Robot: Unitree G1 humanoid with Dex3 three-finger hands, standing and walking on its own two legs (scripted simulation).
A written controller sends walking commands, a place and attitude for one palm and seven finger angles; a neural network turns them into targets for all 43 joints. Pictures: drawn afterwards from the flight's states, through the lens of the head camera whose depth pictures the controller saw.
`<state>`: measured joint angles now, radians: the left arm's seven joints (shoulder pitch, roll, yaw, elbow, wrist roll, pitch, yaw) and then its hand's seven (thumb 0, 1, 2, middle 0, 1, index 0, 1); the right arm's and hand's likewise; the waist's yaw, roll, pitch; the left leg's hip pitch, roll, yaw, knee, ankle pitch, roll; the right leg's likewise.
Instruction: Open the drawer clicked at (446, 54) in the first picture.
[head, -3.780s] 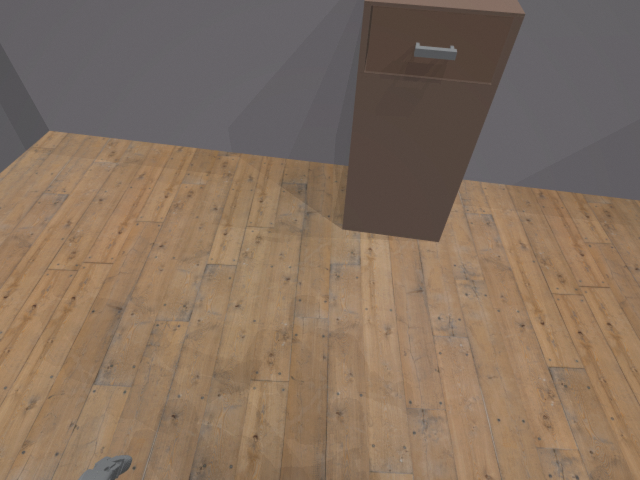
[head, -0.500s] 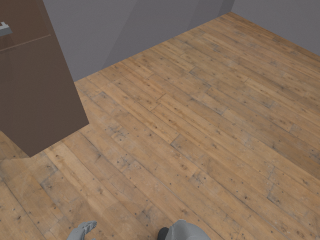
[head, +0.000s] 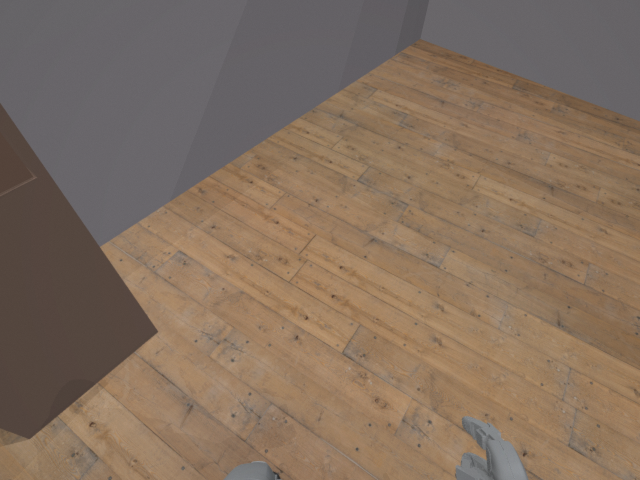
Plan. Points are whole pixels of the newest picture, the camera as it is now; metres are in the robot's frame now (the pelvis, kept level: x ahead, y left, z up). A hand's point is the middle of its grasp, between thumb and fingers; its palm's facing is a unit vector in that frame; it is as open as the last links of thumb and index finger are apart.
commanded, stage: walk to a spot facing it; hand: left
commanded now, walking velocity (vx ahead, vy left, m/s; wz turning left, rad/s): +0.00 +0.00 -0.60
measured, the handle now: out of the picture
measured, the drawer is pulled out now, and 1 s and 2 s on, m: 0.00 0.00 0.00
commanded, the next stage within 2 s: none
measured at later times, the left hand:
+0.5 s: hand (254, 392) +0.25 +0.14 -0.14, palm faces -0.33 -0.90 -0.30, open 7.4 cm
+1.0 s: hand (257, 373) +0.28 +0.14 -0.16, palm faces -0.54 -0.82 -0.17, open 7.4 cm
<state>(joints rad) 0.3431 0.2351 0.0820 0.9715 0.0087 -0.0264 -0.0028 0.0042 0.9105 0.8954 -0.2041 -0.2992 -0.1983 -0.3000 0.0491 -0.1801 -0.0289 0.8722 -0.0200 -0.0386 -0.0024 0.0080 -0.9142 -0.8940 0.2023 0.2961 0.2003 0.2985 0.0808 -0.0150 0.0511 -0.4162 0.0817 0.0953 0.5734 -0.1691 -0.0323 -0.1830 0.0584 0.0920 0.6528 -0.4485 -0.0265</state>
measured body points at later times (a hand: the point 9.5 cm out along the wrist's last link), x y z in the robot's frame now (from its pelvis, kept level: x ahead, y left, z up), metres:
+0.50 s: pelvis +0.06 -0.02 -0.01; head +0.10 -0.07 +0.44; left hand +0.26 +0.18 -0.12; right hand -0.01 -0.27 -0.17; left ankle +0.07 +0.14 -0.68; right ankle +0.07 -0.12 -0.72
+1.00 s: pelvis +0.09 +0.03 +0.01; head +0.15 +0.04 +0.46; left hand +0.31 +0.19 -0.15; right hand +0.03 -0.23 -0.10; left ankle +0.14 +0.10 -0.72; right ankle +0.03 -0.09 -0.66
